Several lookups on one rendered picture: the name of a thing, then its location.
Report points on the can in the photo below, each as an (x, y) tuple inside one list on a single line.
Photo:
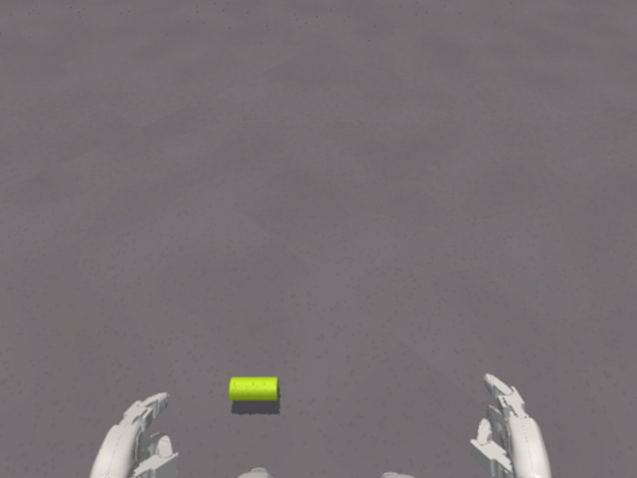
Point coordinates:
[(254, 388)]

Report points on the left robot hand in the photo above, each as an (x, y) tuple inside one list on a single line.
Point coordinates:
[(122, 455)]

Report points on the right robot hand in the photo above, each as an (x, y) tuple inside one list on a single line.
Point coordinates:
[(520, 437)]

